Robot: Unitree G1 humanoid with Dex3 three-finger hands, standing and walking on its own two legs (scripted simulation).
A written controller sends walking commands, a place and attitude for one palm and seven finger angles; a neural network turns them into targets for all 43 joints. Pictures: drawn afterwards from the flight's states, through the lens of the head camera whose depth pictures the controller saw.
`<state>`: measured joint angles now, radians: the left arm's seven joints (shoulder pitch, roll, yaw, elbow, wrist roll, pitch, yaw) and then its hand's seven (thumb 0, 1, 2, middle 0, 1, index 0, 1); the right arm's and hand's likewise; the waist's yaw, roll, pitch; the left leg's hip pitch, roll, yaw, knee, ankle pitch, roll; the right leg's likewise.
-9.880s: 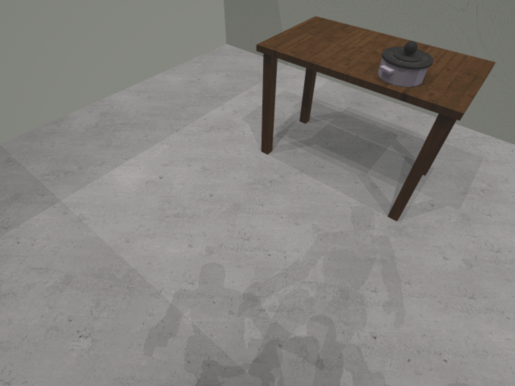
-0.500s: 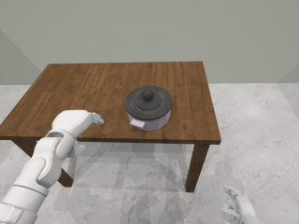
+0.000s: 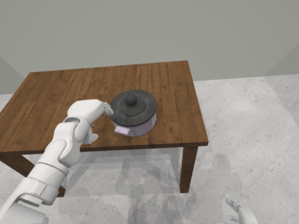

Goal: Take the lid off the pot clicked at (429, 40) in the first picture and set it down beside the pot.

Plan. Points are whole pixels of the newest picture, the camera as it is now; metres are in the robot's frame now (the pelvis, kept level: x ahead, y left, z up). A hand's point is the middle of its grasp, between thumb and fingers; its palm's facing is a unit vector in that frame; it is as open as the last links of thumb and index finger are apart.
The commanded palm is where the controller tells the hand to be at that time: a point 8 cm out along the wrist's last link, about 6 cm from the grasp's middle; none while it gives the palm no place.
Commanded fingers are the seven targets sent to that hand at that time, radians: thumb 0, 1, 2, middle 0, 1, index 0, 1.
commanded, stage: move the open hand above the knob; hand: left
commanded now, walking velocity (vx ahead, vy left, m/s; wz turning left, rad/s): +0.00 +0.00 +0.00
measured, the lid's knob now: (130, 99) +0.54 +0.11 +0.00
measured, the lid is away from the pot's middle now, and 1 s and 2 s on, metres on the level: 0.00 0.00 0.00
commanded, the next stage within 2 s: lower the open fingers around the knob in 1.70 s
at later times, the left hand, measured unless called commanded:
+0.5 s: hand (108, 105) +0.43 +0.16 +0.08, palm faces -0.29 -0.08 -0.95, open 10.1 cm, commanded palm +0.43 +0.16 +0.15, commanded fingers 0.00 -0.28 1.37 -0.82 -0.08 -0.82 -0.08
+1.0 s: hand (124, 91) +0.49 +0.11 +0.09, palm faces -0.31 -0.08 -0.95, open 10.1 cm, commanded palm +0.50 +0.12 +0.15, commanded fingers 0.00 -0.28 1.37 -0.82 -0.08 -0.82 -0.08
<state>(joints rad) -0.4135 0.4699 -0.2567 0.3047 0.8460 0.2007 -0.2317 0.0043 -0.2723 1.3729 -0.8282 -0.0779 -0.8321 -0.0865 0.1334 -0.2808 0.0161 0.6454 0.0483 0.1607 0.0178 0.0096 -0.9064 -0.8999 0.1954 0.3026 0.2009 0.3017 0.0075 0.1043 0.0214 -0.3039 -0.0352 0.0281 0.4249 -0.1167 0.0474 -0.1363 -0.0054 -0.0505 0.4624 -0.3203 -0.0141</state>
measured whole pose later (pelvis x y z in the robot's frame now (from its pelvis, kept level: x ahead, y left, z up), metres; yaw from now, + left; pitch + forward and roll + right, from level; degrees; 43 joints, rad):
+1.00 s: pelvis +0.03 +0.00 -0.01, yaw -1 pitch +7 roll +0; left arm -0.96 0.33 -0.32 0.89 0.85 0.27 -0.18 0.00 -0.27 1.37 -0.83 -0.08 -0.83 -0.09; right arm 0.17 -0.28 -0.01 0.73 0.07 0.21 0.03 0.01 -0.91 -0.90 0.19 0.30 0.20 0.30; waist -0.07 0.07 -0.04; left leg -0.45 -0.03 0.04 0.49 -0.17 0.04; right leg -0.28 0.00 -0.04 0.52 -0.37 -0.02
